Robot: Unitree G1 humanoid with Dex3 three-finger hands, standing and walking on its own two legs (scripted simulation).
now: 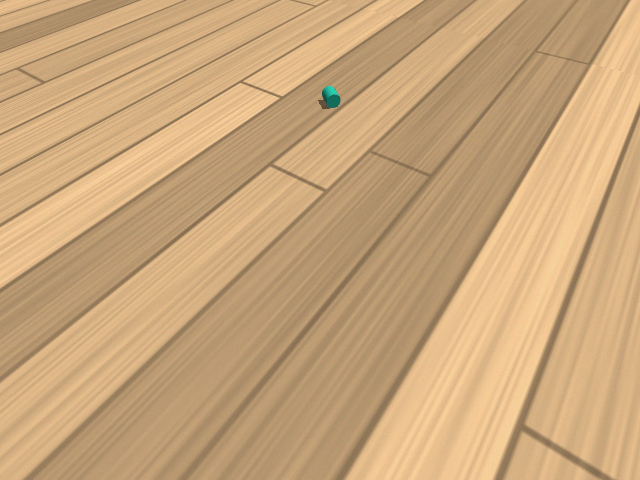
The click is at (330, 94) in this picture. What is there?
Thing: lying can
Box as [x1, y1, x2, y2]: [322, 86, 340, 107]
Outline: 327,86 323,89 322,95 327,105 330,107 334,107 339,103 340,99 334,88 331,86
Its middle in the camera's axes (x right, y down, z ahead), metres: +0.06 -0.87 +2.31
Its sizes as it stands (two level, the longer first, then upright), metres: 0.102 0.084 0.084
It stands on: the floor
